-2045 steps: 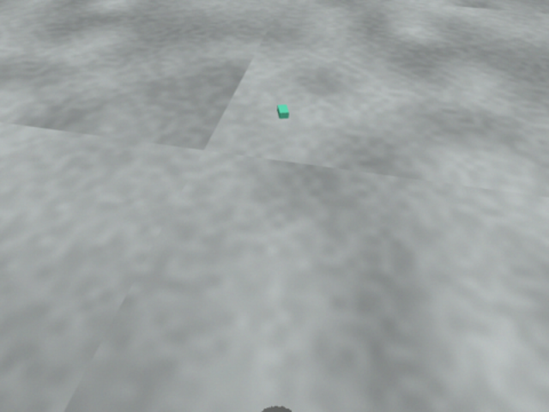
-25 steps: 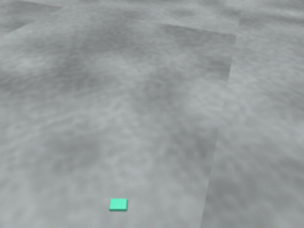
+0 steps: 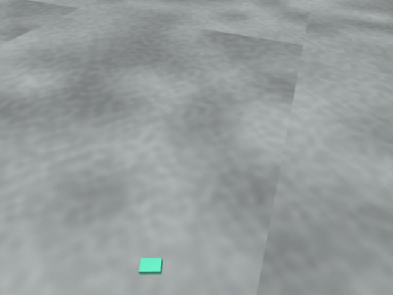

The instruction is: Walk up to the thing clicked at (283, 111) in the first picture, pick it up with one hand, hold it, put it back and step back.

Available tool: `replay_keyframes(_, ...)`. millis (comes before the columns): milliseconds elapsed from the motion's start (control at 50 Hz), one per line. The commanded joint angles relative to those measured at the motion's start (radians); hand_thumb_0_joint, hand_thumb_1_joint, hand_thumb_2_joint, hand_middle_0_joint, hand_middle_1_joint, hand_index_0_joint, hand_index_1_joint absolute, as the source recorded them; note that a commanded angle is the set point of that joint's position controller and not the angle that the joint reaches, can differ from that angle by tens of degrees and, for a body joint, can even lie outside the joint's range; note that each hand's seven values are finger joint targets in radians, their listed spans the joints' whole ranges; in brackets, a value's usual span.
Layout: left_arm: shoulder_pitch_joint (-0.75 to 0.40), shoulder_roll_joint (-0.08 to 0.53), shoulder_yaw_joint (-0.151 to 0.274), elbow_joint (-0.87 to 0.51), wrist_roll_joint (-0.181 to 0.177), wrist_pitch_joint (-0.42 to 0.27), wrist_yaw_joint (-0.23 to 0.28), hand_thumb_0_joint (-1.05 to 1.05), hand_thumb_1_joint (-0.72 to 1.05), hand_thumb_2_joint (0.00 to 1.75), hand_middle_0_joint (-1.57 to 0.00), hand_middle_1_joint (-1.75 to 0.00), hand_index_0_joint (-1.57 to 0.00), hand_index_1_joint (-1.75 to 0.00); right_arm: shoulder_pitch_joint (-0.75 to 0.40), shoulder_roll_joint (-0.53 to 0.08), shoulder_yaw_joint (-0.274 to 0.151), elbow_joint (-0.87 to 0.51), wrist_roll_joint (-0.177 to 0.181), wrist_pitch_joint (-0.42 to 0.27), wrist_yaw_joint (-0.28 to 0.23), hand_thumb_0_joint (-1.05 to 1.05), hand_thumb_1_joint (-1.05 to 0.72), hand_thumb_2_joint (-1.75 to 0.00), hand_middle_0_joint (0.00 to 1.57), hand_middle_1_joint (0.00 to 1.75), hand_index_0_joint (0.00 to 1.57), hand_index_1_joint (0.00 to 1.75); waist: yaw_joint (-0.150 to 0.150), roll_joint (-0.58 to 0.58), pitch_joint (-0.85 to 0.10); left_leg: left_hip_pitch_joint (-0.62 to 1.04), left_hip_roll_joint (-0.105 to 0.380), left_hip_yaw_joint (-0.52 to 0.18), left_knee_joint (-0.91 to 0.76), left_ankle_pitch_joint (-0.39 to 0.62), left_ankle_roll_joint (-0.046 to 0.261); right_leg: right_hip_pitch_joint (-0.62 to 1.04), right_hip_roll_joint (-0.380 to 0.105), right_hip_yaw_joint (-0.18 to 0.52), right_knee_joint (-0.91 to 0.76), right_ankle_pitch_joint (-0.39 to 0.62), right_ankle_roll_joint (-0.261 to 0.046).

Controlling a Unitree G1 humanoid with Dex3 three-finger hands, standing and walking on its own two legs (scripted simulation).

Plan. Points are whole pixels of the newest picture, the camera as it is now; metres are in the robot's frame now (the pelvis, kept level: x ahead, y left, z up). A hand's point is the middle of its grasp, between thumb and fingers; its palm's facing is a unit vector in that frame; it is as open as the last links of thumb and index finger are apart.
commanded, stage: stand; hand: left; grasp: from above
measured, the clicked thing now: (151, 266) +0.43 +0.22 -0.76
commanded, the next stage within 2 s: step back in 0.50 s
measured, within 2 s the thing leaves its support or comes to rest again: neither
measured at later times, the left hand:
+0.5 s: hand out of the picture +0.07 +0.24 -0.16, palm faces +0.00 -0.94 -0.33, open 7.4 cm
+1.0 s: hand out of the picture +0.07 +0.31 -0.18, palm faces -0.06 -0.93 -0.35, open 7.4 cm
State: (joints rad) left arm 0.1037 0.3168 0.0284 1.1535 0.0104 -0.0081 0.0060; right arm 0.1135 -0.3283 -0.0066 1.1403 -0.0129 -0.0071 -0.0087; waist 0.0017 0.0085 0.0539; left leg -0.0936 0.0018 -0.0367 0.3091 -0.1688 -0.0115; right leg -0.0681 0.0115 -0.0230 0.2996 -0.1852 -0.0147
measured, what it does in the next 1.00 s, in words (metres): lifts its right foot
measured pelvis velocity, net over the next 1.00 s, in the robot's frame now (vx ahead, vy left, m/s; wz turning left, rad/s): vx -0.08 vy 0.06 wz -0.03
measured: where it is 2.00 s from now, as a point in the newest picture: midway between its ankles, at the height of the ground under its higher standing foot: outside the picture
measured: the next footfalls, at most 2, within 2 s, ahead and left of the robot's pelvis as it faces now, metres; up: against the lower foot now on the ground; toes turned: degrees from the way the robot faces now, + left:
right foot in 1.28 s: -0.15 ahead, -0.08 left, +0.00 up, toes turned -3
left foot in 1.66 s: -0.25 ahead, +0.15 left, +0.00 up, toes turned -3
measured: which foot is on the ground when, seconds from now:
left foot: down 0.00-1.00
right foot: down 0.00-0.82, up 0.84-1.00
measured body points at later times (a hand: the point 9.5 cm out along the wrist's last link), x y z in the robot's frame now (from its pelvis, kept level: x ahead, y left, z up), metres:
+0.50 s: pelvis +0.00 +0.00 +0.00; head +0.01 -0.01 +0.45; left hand +0.07 +0.29 -0.13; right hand +0.07 -0.30 -0.14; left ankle +0.00 +0.13 -0.75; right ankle -0.01 -0.11 -0.75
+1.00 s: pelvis -0.08 +0.06 -0.02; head +0.00 +0.08 +0.42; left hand +0.07 +0.36 -0.15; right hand -0.02 -0.26 -0.13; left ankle -0.06 +0.15 -0.75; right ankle -0.11 -0.08 -0.66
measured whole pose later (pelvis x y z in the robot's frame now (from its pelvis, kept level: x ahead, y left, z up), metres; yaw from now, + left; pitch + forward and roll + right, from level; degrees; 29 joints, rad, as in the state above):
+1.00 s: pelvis -0.08 +0.06 -0.02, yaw -2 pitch -2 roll -1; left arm 0.05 0.40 0.07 0.88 0.00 0.07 0.02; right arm 0.15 -0.35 -0.04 0.92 -0.02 0.03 -0.01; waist -0.02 -0.06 0.21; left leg -0.27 -0.02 0.00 0.56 -0.26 0.05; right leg -0.46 0.13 0.16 1.16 -0.52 0.00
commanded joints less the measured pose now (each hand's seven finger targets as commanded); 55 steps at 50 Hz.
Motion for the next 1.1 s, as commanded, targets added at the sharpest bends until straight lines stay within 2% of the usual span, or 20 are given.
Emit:
replay_keyframes(0, -0.040, 0.210, 0.029, -0.066, 0.002, -0.027, 0.017, 0.00, 0.90, 0.90, -0.20, -0.30, -0.20, -0.30, -0.034, -0.197, -0.038, -0.056, -0.001, -0.023, -0.013, 0.00, -0.90, -0.90, 0.20, 0.30, 0.20, 0.30, -0.004, -0.007, -0.066, -0.005, 0.116, -0.083, -0.039, 0.171, 0.031, 0.010, -0.137, 0.102, -0.039, 0.165, -0.005)
replay_keyframes(60, -0.042, 0.209, 0.029, -0.062, 0.003, -0.024, 0.016, 0.00, 0.90, 0.90, -0.20, -0.30, -0.20, -0.30, -0.036, -0.201, -0.036, -0.054, -0.002, -0.020, -0.013, 0.00, -0.90, -0.90, 0.20, 0.30, 0.20, 0.30, -0.002, -0.001, -0.042, -0.021, 0.117, -0.089, -0.056, 0.098, 0.034, -0.007, -0.133, 0.107, -0.050, 0.085, -0.005)
replay_keyframes(460, -0.025, 0.221, 0.020, -0.070, -0.002, -0.030, 0.012, 0.00, 0.90, 0.90, -0.20, -0.30, -0.20, -0.30, -0.027, -0.210, -0.032, -0.053, 0.002, -0.024, -0.010, 0.00, -0.90, -0.90, 0.20, 0.30, 0.20, 0.30, -0.002, -0.005, -0.073, 0.002, 0.122, -0.082, -0.045, 0.158, 0.031, 0.008, -0.140, 0.112, -0.041, 0.164, -0.009)
replay_keyframes(480, -0.022, 0.307, 0.069, -0.099, -0.020, -0.019, 0.015, 0.00, 0.90, 0.90, -0.20, -0.30, -0.20, -0.30, -0.069, -0.267, -0.053, -0.084, 0.007, -0.007, -0.004, 0.00, -0.90, -0.90, 0.20, 0.30, 0.20, 0.30, -0.002, -0.024, 0.019, -0.062, 0.098, -0.079, 0.079, 0.290, 0.052, -0.064, -0.134, 0.141, 0.036, 0.359, -0.021)
replay_keyframes(520, -0.001, 0.305, 0.078, -0.131, -0.023, -0.013, 0.020, 0.00, 0.90, 0.90, -0.20, -0.30, -0.20, -0.30, -0.039, -0.241, -0.053, -0.111, 0.020, 0.002, -0.004, 0.00, -0.90, -0.90, 0.20, 0.30, 0.20, 0.30, -0.006, -0.032, -0.058, -0.066, 0.072, -0.043, 0.183, 0.321, 0.052, -0.031, -0.164, 0.149, 0.077, 0.474, -0.064)
replay_keyframes(560, -0.015, 0.320, 0.089, -0.170, -0.019, -0.005, 0.021, 0.00, 0.90, 0.90, -0.20, -0.30, -0.20, -0.30, -0.023, -0.232, -0.059, -0.139, 0.022, 0.017, -0.003, 0.00, -0.90, -0.90, 0.20, 0.30, 0.20, 0.30, -0.009, -0.085, -0.104, -0.097, 0.016, -0.008, 0.309, 0.202, 0.043, -0.041, -0.233, 0.205, 0.066, 0.491, -0.135)
replay_keyframes(580, -0.035, 0.325, 0.091, -0.195, -0.013, 0.000, 0.021, 0.00, 0.90, 0.90, -0.20, -0.30, -0.20, -0.30, -0.015, -0.227, -0.064, -0.150, 0.021, 0.025, -0.001, 0.00, -0.90, -0.90, 0.20, 0.30, 0.20, 0.30, -0.009, -0.126, -0.109, -0.114, -0.018, 0.012, 0.384, 0.041, 0.037, -0.065, -0.284, 0.250, 0.058, 0.489, -0.178)
replay_keyframes(600, -0.059, 0.326, 0.091, -0.218, -0.005, 0.004, 0.023, 0.00, 0.90, 0.90, -0.20, -0.30, -0.20, -0.30, -0.005, -0.224, -0.069, -0.161, 0.014, 0.034, 0.000, 0.00, -0.90, -0.90, 0.20, 0.30, 0.20, 0.30, -0.009, -0.169, -0.098, -0.146, -0.048, -0.002, 0.501, -0.239, 0.041, -0.109, -0.342, 0.288, 0.049, 0.502, -0.226)
replay_keyframes(640, -0.100, 0.332, 0.098, -0.271, 0.012, 0.008, 0.024, 0.00, 0.90, 0.90, -0.20, -0.30, -0.20, -0.30, 0.045, -0.226, -0.076, -0.192, 0.012, 0.051, 0.010, 0.00, -0.90, -0.90, 0.20, 0.30, 0.20, 0.30, -0.030, -0.179, -0.075, -0.158, -0.039, -0.062, 0.658, -0.382, 0.057, -0.200, -0.374, 0.278, 0.079, 0.480, -0.262)
replay_keyframes(680, -0.133, 0.313, 0.088, -0.297, 0.021, 0.014, 0.027, 0.00, 0.90, 0.90, -0.20, -0.30, -0.20, -0.30, 0.076, -0.237, -0.085, -0.202, 0.019, 0.048, 0.013, 0.00, -0.90, -0.90, 0.20, 0.30, 0.20, 0.30, -0.044, -0.176, -0.079, -0.187, -0.022, -0.047, 0.582, -0.320, 0.052, -0.170, -0.322, 0.230, 0.134, 0.472, -0.222)
replay_keyframes(720, -0.105, 0.306, 0.082, -0.308, 0.019, 0.024, 0.026, 0.00, 0.90, 0.90, -0.20, -0.30, -0.20, -0.30, 0.076, -0.228, -0.087, -0.213, 0.008, 0.040, 0.013, 0.00, -0.90, -0.90, 0.20, 0.30, 0.20, 0.30, -0.023, -0.146, -0.092, -0.179, -0.025, 0.000, 0.409, -0.239, 0.039, -0.121, -0.262, 0.190, 0.207, 0.425, -0.175)
replay_keyframes(760, -0.106, 0.300, 0.077, -0.326, 0.004, 0.042, 0.020, 0.00, 0.90, 0.90, -0.20, -0.30, -0.20, -0.30, 0.117, -0.218, -0.093, -0.206, -0.011, 0.028, 0.010, 0.00, -0.90, -0.90, 0.20, 0.30, 0.20, 0.30, -0.047, -0.101, -0.081, -0.107, -0.017, 0.027, 0.111, 0.036, 0.031, -0.135, -0.198, 0.147, 0.313, 0.308, -0.110)
replay_keyframes(780, -0.064, 0.255, 0.069, -0.336, -0.007, 0.052, 0.017, 0.00, 0.90, 0.90, -0.20, -0.30, -0.20, -0.30, 0.083, -0.272, -0.111, -0.228, -0.031, 0.021, 0.006, 0.00, -0.90, -0.90, 0.20, 0.30, 0.20, 0.30, -0.020, 0.038, -0.074, -0.064, 0.098, -0.134, 0.045, 0.266, 0.059, -0.212, -0.087, 0.111, 0.426, 0.141, -0.056)
replay_keyframes(800, -0.029, 0.203, 0.060, -0.342, -0.014, 0.057, 0.022, 0.00, 0.90, 0.90, -0.20, -0.30, -0.20, -0.30, 0.060, -0.349, -0.125, -0.248, -0.040, 0.012, 0.005, 0.00, -0.90, -0.90, 0.20, 0.30, 0.20, 0.30, 0.000, 0.232, -0.076, 0.023, 0.283, -0.375, 0.027, 0.526, 0.133, -0.396, 0.087, 0.096, 0.589, -0.381, -0.016)
replay_keyframes(820, -0.042, 0.244, 0.072, -0.341, -0.001, 0.061, 0.036, 0.00, 0.90, 0.90, -0.20, -0.30, -0.20, -0.30, 0.072, -0.402, -0.134, -0.261, -0.020, 0.010, 0.004, 0.00, -0.90, -0.90, 0.20, 0.30, 0.20, 0.30, -0.048, 0.189, -0.107, -0.032, 0.372, -0.413, 0.066, 0.649, 0.246, -0.366, 0.110, 0.195, 0.744, -0.511, -0.003)
replay_keyframes(840, -0.070, 0.255, 0.074, -0.334, 0.003, 0.063, 0.043, 0.00, 0.90, 0.90, -0.20, -0.30, -0.20, -0.30, 0.062, -0.379, -0.130, -0.266, -0.017, 0.008, -0.001, 0.00, -0.90, -0.90, 0.20, 0.30, 0.20, 0.30, -0.055, 0.145, -0.111, -0.034, 0.358, -0.403, 0.074, 0.659, 0.244, -0.373, 0.109, 0.246, 0.830, -0.500, -0.005)
replay_keyframes(900, 0.007, 0.262, 0.077, -0.316, -0.013, 0.061, 0.038, 0.00, 0.90, 0.90, -0.20, -0.30, -0.20, -0.30, -0.032, -0.297, -0.107, -0.300, -0.015, 0.004, -0.024, 0.00, -0.90, -0.90, 0.20, 0.30, 0.20, 0.30, 0.019, 0.132, -0.109, 0.025, 0.228, -0.191, 0.149, 0.600, 0.200, -0.440, 0.100, 0.242, 0.941, -0.329, -0.002)
replay_keyframes(980, 0.004, 0.255, 0.092, -0.352, 0.004, 0.055, 0.027, 0.00, 0.90, 0.90, -0.20, -0.30, -0.20, -0.30, 0.047, -0.275, -0.106, -0.312, -0.007, 0.005, -0.033, 0.00, -0.90, -0.90, 0.20, 0.30, 0.20, 0.30, -0.022, 0.102, -0.094, 0.090, 0.246, -0.202, 0.154, 0.575, 0.233, -0.438, 0.086, 0.202, 0.878, -0.332, 0.041)
replay_keyframes(1040, -0.004, 0.254, 0.097, -0.376, 0.005, 0.051, 0.022, 0.00, 0.90, 0.90, -0.20, -0.30, -0.20, -0.30, 0.078, -0.290, -0.110, -0.323, -0.005, 0.005, -0.033, 0.00, -0.90, -0.90, 0.20, 0.30, 0.20, 0.30, -0.046, 0.104, -0.101, 0.134, 0.276, -0.211, 0.177, 0.568, 0.272, -0.438, 0.067, 0.185, 0.765, -0.355, 0.047)
replay_keyframes(1080, -0.001, 0.251, 0.102, -0.381, 0.005, 0.049, 0.017, 0.00, 0.90, 0.90, -0.20, -0.30, -0.20, -0.30, 0.098, -0.298, -0.112, -0.330, -0.008, 0.005, -0.032, 0.00, -0.90, -0.90, 0.20, 0.30, 0.20, 0.30, -0.058, 0.107, -0.113, 0.116, 0.271, -0.210, 0.180, 0.545, 0.268, -0.399, 0.057, 0.162, 0.691, -0.350, 0.043)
